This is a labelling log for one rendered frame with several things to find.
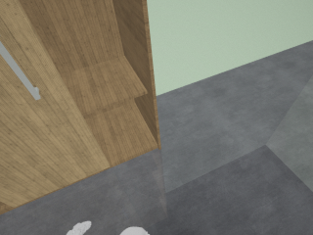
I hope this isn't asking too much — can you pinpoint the left robot hand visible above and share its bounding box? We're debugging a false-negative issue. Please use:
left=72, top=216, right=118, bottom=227
left=67, top=220, right=92, bottom=235

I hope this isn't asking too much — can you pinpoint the handle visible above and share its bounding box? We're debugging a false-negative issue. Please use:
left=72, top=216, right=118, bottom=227
left=0, top=41, right=41, bottom=100

